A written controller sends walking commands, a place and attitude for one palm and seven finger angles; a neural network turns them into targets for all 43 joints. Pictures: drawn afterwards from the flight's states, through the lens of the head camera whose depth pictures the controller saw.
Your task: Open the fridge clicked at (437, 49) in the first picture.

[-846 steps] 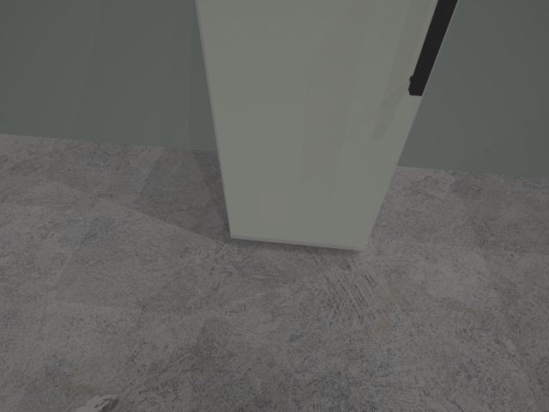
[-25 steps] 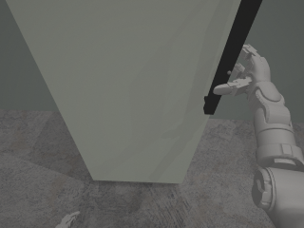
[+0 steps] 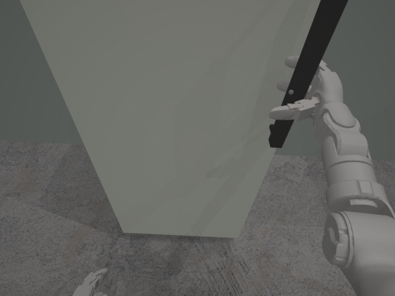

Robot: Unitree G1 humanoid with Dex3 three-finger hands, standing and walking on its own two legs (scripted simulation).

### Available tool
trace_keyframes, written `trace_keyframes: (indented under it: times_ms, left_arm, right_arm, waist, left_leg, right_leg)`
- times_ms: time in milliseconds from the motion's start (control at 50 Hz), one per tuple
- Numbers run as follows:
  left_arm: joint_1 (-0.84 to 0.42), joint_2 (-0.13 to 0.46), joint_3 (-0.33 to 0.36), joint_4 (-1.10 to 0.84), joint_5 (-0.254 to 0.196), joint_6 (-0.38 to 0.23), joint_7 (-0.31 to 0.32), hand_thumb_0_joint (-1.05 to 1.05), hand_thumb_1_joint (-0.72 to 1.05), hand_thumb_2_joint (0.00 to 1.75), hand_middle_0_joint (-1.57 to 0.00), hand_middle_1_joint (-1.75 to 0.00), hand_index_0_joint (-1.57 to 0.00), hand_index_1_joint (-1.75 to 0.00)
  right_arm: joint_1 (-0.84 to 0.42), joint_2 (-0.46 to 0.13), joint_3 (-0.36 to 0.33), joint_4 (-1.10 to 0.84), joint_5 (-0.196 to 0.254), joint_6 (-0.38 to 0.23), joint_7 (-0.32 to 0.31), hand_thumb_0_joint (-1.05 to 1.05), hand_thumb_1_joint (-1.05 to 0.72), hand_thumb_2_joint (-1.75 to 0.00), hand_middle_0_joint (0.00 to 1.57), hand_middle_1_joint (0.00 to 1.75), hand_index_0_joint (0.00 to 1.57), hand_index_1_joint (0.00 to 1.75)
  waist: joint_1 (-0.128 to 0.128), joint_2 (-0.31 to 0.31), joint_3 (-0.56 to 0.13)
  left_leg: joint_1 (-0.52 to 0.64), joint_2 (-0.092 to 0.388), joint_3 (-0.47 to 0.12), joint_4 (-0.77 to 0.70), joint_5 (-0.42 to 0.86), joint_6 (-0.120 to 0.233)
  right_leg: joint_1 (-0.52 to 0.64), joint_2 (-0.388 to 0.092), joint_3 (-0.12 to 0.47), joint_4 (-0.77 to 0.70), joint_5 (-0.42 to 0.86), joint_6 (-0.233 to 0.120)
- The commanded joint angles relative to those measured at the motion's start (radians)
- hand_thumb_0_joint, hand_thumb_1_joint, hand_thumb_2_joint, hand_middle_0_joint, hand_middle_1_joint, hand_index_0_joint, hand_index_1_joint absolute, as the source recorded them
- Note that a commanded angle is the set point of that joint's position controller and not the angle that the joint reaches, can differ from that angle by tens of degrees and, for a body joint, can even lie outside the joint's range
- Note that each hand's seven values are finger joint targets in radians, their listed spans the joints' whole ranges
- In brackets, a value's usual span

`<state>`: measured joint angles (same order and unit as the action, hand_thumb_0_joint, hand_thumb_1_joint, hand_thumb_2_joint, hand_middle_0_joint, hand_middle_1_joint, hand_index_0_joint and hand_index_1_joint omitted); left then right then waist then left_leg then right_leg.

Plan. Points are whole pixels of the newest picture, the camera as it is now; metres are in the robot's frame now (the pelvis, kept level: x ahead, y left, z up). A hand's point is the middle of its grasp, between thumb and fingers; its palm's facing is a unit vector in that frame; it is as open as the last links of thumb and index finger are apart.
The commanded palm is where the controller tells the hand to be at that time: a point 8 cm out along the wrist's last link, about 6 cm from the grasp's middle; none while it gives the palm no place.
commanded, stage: slide the fingers in behind the handle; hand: right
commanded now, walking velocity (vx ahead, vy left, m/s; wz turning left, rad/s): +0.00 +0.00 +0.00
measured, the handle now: (303, 58) +0.50 -0.14 +0.27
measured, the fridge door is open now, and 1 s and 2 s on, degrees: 0 0 1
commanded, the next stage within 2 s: grip the handle and tug to test in 0.24 s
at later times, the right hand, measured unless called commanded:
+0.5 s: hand (289, 92) +0.45 -0.12 +0.22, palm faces -0.06 +1.00 -0.01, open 13.5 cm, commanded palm +0.43 -0.18 +0.22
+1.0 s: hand (289, 92) +0.45 -0.12 +0.22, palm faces -0.05 +1.00 +0.00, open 5.9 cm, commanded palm +0.43 -0.18 +0.22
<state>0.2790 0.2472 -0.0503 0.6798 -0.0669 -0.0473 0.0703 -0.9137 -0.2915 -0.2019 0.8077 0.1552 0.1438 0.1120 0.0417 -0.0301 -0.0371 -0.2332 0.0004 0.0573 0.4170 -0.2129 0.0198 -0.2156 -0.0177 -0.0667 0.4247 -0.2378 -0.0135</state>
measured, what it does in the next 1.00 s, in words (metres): stands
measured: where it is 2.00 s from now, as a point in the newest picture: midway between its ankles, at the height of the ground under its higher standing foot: outside the picture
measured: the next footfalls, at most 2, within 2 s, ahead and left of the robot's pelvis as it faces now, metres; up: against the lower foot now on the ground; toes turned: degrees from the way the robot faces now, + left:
none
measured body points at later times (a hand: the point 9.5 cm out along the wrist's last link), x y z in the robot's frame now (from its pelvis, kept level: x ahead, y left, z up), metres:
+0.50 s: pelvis +0.00 +0.00 +0.00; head +0.00 +0.01 +0.45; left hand +0.10 +0.25 -0.11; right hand +0.45 -0.18 +0.22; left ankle +0.00 +0.11 -0.74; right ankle -0.01 -0.11 -0.74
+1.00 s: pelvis +0.01 +0.00 +0.00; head +0.01 +0.01 +0.45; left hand +0.12 +0.24 -0.11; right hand +0.45 -0.18 +0.22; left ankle +0.00 +0.11 -0.74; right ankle -0.01 -0.11 -0.74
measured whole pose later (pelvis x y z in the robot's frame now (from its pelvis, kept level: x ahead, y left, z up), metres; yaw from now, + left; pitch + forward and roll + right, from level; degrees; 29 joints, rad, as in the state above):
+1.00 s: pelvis +0.01 +0.00 +0.00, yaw +0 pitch +2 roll +0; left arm 0.29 0.25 -0.04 0.69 -0.06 -0.05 0.06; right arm -0.89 -0.26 -0.19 0.75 0.16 0.15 0.10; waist 0.03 -0.03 -0.04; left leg -0.23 0.01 0.05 0.42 -0.22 0.01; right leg -0.21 -0.01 -0.07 0.42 -0.25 -0.02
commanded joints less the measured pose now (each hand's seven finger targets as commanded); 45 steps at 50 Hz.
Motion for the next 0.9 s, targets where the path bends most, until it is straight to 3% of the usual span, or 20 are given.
trace_keyframes:
  times_ms: [0,80,100,120,160,180,240,260,300,320,400,440,460,480,680,720,760,840,880]
  left_arm:
    - [-0.038,0.132,0.047,-0.125,-0.003,-0.051,0.014,0.0,0.9,0.9,-0.2,-0.3,-0.2,-0.3]
    - [-0.019,0.14,0.05,-0.113,0.0,-0.056,0.014,0.0,0.9,0.9,-0.2,-0.3,-0.2,-0.3]
    - [-0.018,0.139,0.052,-0.114,-0.002,-0.057,0.013,0.0,0.9,0.9,-0.2,-0.3,-0.2,-0.3]
    - [-0.019,0.138,0.051,-0.114,-0.003,-0.058,0.013,0.0,0.9,0.9,-0.2,-0.3,-0.2,-0.3]
    - [-0.019,0.138,0.057,-0.122,-0.002,-0.062,0.009,0.0,0.9,0.9,-0.2,-0.3,-0.2,-0.3]
    - [-0.023,0.135,0.054,-0.12,-0.004,-0.064,0.009,0.0,0.9,0.9,-0.2,-0.3,-0.2,-0.3]
    - [-0.014,0.139,0.055,-0.111,-0.004,-0.067,0.009,0.0,0.9,0.9,-0.2,-0.3,-0.2,-0.3]
    - [-0.012,0.144,0.061,-0.112,-0.002,-0.067,0.009,0.0,0.9,0.9,-0.2,-0.3,-0.2,-0.3]
    - [-0.022,0.138,0.056,-0.117,-0.003,-0.069,0.007,0.0,0.9,0.9,-0.2,-0.3,-0.2,-0.3]
    - [-0.018,0.137,0.057,-0.117,-0.002,-0.07,0.006,0.0,0.9,0.9,-0.2,-0.3,-0.2,-0.3]
    - [-0.019,0.138,0.055,-0.114,-0.003,-0.066,0.007,0.0,0.9,0.9,-0.2,-0.3,-0.2,-0.3]
    - [-0.024,0.134,0.054,-0.116,-0.003,-0.069,0.004,0.0,0.9,0.9,-0.2,-0.3,-0.2,-0.3]
    - [-0.022,0.137,0.057,-0.115,-0.001,-0.067,0.005,0.0,0.9,0.9,-0.2,-0.3,-0.2,-0.3]
    - [-0.022,0.137,0.054,-0.114,0.0,-0.068,0.005,0.0,0.9,0.9,-0.2,-0.3,-0.2,-0.3]
    - [-0.033,0.131,0.053,-0.117,0.001,-0.06,0.003,0.0,0.9,0.9,-0.2,-0.3,-0.2,-0.3]
    - [-0.032,0.128,0.051,-0.118,0.002,-0.06,0.002,0.0,0.9,0.9,-0.2,-0.3,-0.2,-0.3]
    - [-0.032,0.134,0.054,-0.118,0.003,-0.057,0.003,0.0,0.9,0.9,-0.2,-0.3,-0.2,-0.3]
    - [-0.038,0.126,0.051,-0.12,0.002,-0.057,0.001,0.0,0.9,0.9,-0.2,-0.3,-0.2,-0.3]
    - [-0.039,0.13,0.052,-0.121,0.002,-0.051,0.003,0.0,0.9,0.9,-0.2,-0.3,-0.2,-0.3]
  right_arm:
    - [-0.551,-0.192,-0.032,-0.209,0.013,-0.078,0.013,0.0,0.5,-0.3,0.3,1.2,0.3,1.2]
    - [-0.553,-0.224,-0.056,-0.188,0.016,-0.092,0.017,0.0,0.5,-0.3,0.3,1.2,0.3,1.2]
    - [-0.53,-0.241,-0.074,-0.178,0.014,-0.092,0.019,0.0,0.5,-0.3,0.3,1.2,0.3,1.2]
    - [-0.553,-0.213,-0.044,-0.196,0.013,-0.098,0.022,0.0,0.5,-0.3,0.3,1.2,0.3,1.2]
    - [-0.529,-0.215,-0.049,-0.226,0.009,-0.106,0.02,0.0,0.5,-0.3,0.3,1.2,0.3,1.2]
    - [-0.551,-0.194,-0.03,-0.235,0.014,-0.105,0.021,0.0,0.5,-0.3,0.3,1.2,0.3,1.2]
    - [-0.556,-0.173,-0.017,-0.208,0.02,-0.093,0.021,0.0,0.5,-0.3,0.3,1.2,0.3,1.2]
    - [-0.532,-0.214,-0.054,-0.204,0.017,-0.095,0.016,0.0,0.5,-0.3,0.3,1.2,0.3,1.2]
    - [-0.556,-0.188,-0.028,-0.247,0.014,-0.096,0.017,0.0,0.5,-0.3,0.3,1.2,0.3,1.2]
    - [-0.536,-0.202,-0.048,-0.244,0.013,-0.094,0.014,0.0,0.5,-0.3,0.3,1.2,0.3,1.2]
    - [-0.538,-0.172,-0.018,-0.226,0.011,-0.087,0.01,0.0,0.31,-0.38,0.32,1.23,0.32,1.23]
    - [-0.555,-0.151,-0.004,-0.255,0.01,-0.087,0.005,0.0,0.22,-0.42,0.33,1.24,0.33,1.24]
    - [-0.546,-0.164,-0.013,-0.241,0.009,-0.088,0.001,0.0,0.17,-0.44,0.33,1.25,0.33,1.25]
    - [-0.552,-0.17,-0.026,-0.237,0.015,-0.087,-0.003,0.0,0.13,-0.46,0.34,1.25,0.34,1.25]
    - [-0.546,-0.168,-0.025,-0.26,0.007,-0.088,-0.006,0.0,-0.34,-0.66,0.39,1.32,0.39,1.32]
    - [-0.552,-0.137,-0.003,-0.265,0.009,-0.081,-0.003,0.0,-0.43,-0.7,0.4,1.33,0.4,1.33]
    - [-0.523,-0.157,-0.021,-0.255,0.01,-0.079,-0.006,0.0,-0.53,-0.74,0.41,1.35,0.41,1.35]
    - [-0.552,-0.126,0.006,-0.282,0.01,-0.07,-0.006,0.0,-0.71,-0.82,0.43,1.37,0.43,1.37]
    - [-0.519,-0.155,-0.021,-0.28,0.009,-0.069,-0.012,0.0,-0.81,-0.86,0.44,1.39,0.44,1.39]
  waist:
    - [0.002,0.038,-0.304]
    - [0.007,0.072,-0.295]
    - [-0.005,0.064,-0.296]
    - [0.006,0.042,-0.297]
    - [-0.007,0.03,-0.335]
    - [0.005,0.017,-0.322]
    - [0.013,0.053,-0.286]
    - [0.002,0.078,-0.302]
    - [0.001,0.022,-0.325]
    - [-0.008,0.028,-0.329]
    - [0.005,0.051,-0.288]
    - [0.004,0.005,-0.307]
    - [0.005,0.052,-0.307]
    - [0.003,0.057,-0.305]
    - [-0.003,0.041,-0.327]
    - [0.0,0.024,-0.315]
    - [-0.002,0.068,-0.325]
    - [0.0,0.027,-0.317]
    - [-0.009,0.052,-0.329]
  left_leg:
    - [0.1,0.0,-0.044,-0.039,0.265,0.008]
    - [0.104,0.0,-0.043,-0.041,0.274,0.004]
    - [0.109,0.0,-0.045,-0.039,0.27,0.006]
    - [0.1,0.0,-0.043,-0.037,0.268,0.007]
    - [0.11,-0.001,-0.041,-0.031,0.287,0.01]
    - [0.096,-0.002,-0.041,-0.034,0.282,0.008]
    - [0.072,-0.006,-0.037,-0.039,0.256,0.006]
    - [0.09,-0.006,-0.038,-0.04,0.262,0.006]
    - [0.092,-0.004,-0.04,-0.032,0.276,0.01]
    - [0.095,-0.006,-0.038,-0.029,0.287,0.012]
    - [0.074,-0.006,-0.033,-0.034,0.257,0.009]
    - [0.064,-0.007,-0.034,-0.032,0.257,0.012]
    - [0.07,-0.008,-0.031,-0.034,0.253,0.01]
    - [0.072,-0.008,-0.032,-0.032,0.256,0.01]
    - [0.088,-0.006,-0.032,-0.023,0.3,0.012]
    - [0.081,-0.007,-0.029,-0.019,0.31,0.014]
    - [0.096,-0.008,-0.027,-0.021,0.311,0.013]
    - [0.081,-0.007,-0.029,-0.021,0.307,0.013]
    - [0.099,-0.007,-0.028,-0.019,0.315,0.014]
  right_leg:
    - [0.105,0.012,0.047,-0.027,0.204,-0.037]
    - [0.088,0.011,0.047,-0.025,0.204,-0.041]
    - [0.079,0.012,0.046,-0.024,0.2,-0.04]
    - [0.091,0.013,0.046,-0.026,0.202,-0.038]
    - [0.114,0.009,0.045,-0.018,0.235,-0.038]
    - [0.117,0.01,0.045,-0.019,0.227,-0.038]
    - [0.104,0.008,0.051,-0.025,0.201,-0.038]
    - [0.105,0.006,0.049,-0.022,0.213,-0.041]
    - [0.123,0.009,0.048,-0.022,0.229,-0.037]
    - [0.125,0.009,0.05,-0.02,0.242,-0.037]
    - [0.109,0.005,0.053,-0.027,0.217,-0.035]
    - [0.135,0.006,0.053,-0.023,0.226,-0.031]
    - [0.132,0.003,0.057,-0.021,0.229,-0.034]
    - [0.125,0.004,0.059,-0.025,0.227,-0.034]
    - [0.142,0.004,0.054,-0.016,0.271,-0.031]
    - [0.142,0.004,0.055,-0.017,0.28,-0.028]
    - [0.14,0.004,0.055,-0.015,0.285,-0.031]
    - [0.145,0.006,0.056,-0.016,0.277,-0.029]
    - [0.144,0.003,0.058,-0.018,0.294,-0.03]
